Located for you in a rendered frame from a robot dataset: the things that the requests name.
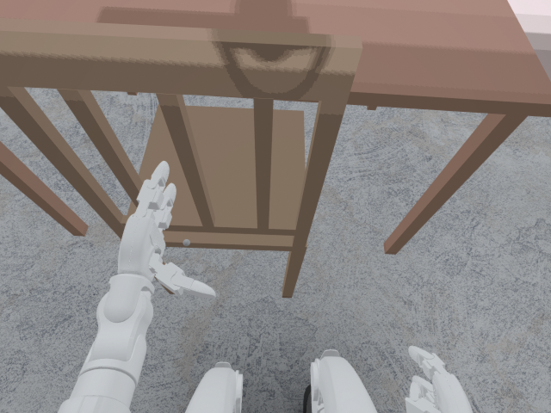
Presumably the robot right shin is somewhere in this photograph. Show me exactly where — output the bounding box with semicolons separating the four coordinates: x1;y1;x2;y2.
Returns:
312;349;339;413

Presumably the chair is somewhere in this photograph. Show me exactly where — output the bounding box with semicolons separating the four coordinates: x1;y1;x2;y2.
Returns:
0;18;362;298

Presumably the table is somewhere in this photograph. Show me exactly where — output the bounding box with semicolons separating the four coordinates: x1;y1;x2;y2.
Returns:
0;0;551;255

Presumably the left robot hand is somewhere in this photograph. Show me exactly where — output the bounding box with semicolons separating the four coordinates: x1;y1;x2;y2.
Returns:
118;161;216;299

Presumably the left robot thigh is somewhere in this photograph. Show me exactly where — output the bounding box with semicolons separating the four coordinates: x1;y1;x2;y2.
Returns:
185;367;243;413

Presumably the robot left forearm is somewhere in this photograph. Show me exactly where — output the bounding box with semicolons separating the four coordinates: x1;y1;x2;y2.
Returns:
58;274;155;413

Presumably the right robot hand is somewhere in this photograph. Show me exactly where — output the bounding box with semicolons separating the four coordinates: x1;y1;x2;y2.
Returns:
405;346;473;413

